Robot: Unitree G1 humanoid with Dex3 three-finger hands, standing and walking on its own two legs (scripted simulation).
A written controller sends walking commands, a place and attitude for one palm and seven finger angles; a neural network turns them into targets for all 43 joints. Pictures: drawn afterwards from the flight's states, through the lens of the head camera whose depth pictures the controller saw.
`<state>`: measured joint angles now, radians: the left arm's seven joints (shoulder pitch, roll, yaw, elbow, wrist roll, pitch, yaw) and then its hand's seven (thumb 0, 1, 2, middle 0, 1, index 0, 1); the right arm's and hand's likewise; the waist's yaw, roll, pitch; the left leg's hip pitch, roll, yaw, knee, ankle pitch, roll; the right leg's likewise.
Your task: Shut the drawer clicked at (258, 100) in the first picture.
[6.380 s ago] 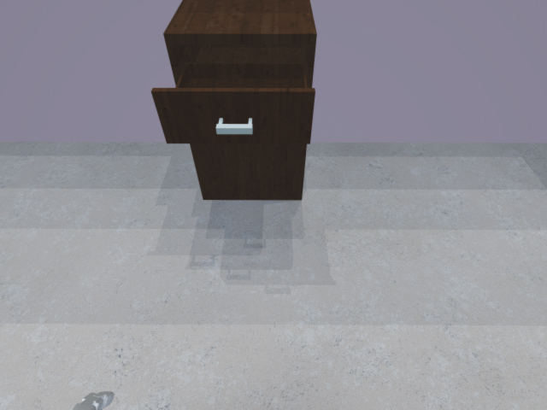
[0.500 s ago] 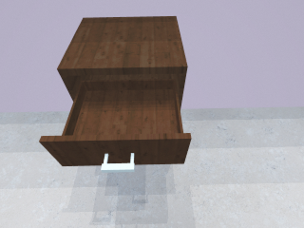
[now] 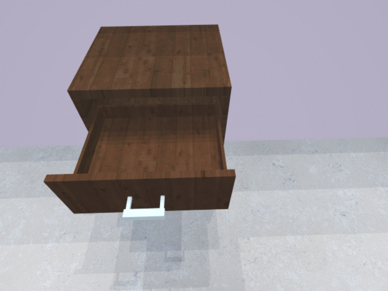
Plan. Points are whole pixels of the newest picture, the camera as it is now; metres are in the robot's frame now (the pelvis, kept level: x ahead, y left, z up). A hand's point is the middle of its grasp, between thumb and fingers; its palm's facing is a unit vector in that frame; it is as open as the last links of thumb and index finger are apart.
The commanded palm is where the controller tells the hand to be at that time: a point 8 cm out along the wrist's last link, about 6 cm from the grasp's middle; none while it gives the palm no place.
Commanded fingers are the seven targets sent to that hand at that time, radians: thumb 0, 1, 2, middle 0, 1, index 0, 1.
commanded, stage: look again from close up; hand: left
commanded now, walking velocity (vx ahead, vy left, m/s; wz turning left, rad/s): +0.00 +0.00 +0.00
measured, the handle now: (145, 207) +0.33 +0.15 -0.09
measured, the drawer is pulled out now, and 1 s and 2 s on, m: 0.30 0.30 0.30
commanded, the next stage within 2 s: shuffle to correct the standing spot in 0.36 s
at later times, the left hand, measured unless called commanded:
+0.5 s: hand out of the picture -0.01 +0.17 -0.17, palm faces +0.04 -0.98 -0.21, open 7.3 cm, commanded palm none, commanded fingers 0.00 0.90 0.90 -0.20 -0.30 -0.20 -0.30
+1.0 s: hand out of the picture +0.01 +0.13 -0.19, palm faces +0.10 -0.98 -0.20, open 7.3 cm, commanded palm none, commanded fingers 0.00 0.90 0.90 -0.20 -0.30 -0.20 -0.30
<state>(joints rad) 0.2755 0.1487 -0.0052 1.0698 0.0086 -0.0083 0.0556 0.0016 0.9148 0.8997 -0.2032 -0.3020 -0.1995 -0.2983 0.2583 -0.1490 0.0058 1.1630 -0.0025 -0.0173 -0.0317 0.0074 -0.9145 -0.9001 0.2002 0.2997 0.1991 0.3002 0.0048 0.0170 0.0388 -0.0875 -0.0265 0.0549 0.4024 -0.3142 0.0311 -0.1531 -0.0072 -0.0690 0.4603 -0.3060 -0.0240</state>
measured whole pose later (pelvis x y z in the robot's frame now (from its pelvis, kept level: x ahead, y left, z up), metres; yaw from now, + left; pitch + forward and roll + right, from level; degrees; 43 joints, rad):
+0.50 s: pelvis -0.01 +0.00 +0.00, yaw +0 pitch +0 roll +0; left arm 0.31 0.13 -0.01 1.08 0.01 -0.01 0.05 0.00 0.91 0.90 -0.20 -0.30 -0.20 -0.30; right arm 0.28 -0.13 0.01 1.18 0.00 -0.03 -0.04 0.01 -0.91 -0.90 0.20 0.30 0.20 0.30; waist 0.01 0.01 0.03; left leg -0.10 -0.02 0.06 0.41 -0.31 0.03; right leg -0.16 0.00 -0.07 0.45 -0.29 -0.02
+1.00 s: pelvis +0.04 -0.03 -0.01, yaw +3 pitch +2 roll +1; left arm 0.34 0.13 0.01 1.08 0.01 0.00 0.05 0.00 0.91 0.90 -0.20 -0.30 -0.20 -0.30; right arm 0.28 -0.11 -0.01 1.17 -0.01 -0.02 -0.06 0.01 -0.91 -0.90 0.20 0.30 0.20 0.30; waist 0.00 -0.01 0.02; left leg -0.15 0.01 -0.01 0.55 -0.43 -0.01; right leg -0.18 0.02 -0.14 0.59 -0.44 -0.07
